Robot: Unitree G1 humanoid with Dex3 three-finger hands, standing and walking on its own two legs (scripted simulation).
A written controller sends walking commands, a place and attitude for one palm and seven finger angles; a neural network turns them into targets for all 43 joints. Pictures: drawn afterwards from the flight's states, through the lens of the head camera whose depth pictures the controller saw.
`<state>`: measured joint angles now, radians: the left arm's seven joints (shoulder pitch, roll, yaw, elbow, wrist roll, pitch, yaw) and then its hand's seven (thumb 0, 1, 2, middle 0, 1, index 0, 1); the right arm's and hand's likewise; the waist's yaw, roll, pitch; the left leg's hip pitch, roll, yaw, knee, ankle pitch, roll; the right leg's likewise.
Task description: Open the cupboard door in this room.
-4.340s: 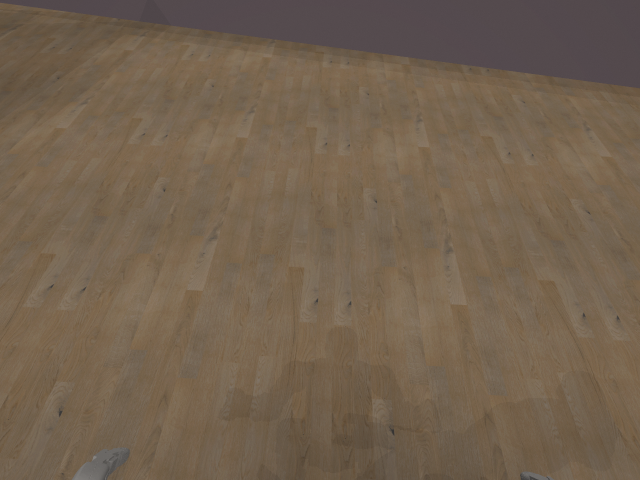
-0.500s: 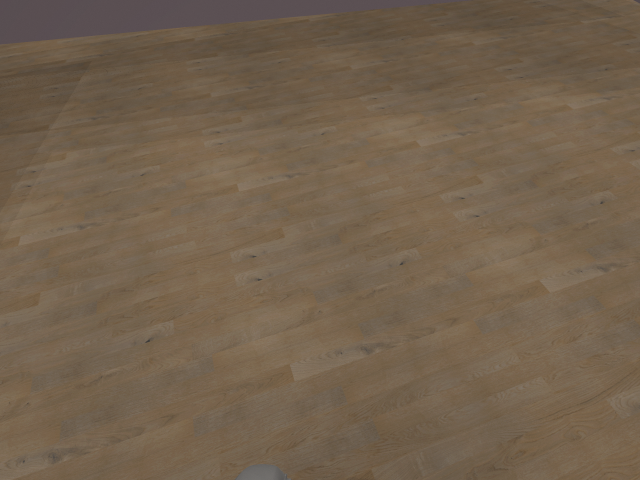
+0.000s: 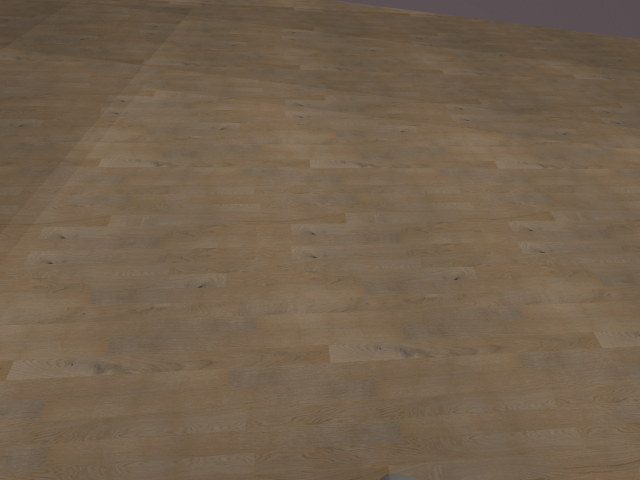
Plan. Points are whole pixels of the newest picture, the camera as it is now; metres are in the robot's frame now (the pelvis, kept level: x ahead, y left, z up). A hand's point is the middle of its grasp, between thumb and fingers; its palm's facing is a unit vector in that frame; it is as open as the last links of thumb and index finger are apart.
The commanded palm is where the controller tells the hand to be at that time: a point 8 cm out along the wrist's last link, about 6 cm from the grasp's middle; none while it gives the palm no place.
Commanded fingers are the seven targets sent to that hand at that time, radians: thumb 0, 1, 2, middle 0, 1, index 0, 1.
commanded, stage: turn or walk to find it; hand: left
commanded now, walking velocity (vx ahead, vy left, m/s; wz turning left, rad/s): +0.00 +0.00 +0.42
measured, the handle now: out of the picture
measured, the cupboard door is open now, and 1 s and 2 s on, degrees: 0 0 0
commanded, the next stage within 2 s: none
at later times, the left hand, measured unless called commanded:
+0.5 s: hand out of the picture +0.00 +0.16 -0.15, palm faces +0.23 -0.94 -0.26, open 7.4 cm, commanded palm none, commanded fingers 0.00 0.90 0.90 -0.20 -0.30 -0.20 -0.30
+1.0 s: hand out of the picture -0.10 +0.23 -0.17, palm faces +0.45 -0.85 -0.26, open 7.4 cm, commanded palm none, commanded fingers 0.00 0.90 0.90 -0.20 -0.30 -0.20 -0.30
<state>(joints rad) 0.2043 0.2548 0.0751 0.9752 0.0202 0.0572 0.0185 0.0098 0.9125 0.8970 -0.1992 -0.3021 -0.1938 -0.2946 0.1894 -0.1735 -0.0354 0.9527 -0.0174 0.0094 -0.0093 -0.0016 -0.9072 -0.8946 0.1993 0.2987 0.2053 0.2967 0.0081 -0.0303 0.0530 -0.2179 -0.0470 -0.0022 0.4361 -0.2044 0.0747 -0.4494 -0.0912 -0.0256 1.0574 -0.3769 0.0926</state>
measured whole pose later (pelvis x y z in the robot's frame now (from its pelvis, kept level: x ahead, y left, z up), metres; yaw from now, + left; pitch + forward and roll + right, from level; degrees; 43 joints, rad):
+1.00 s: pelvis -0.08 +0.00 +0.00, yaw +25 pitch -1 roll -1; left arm 0.18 0.24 0.07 0.95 0.01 0.06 0.02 0.01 0.91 0.90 -0.20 -0.30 -0.19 -0.29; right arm 0.17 -0.19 -0.04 0.94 -0.02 0.02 0.00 0.00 -0.91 -0.89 0.20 0.30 0.21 0.30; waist 0.00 -0.01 0.07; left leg -0.23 -0.03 -0.02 0.47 -0.23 0.04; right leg -0.42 -0.08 -0.04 0.96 -0.44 0.08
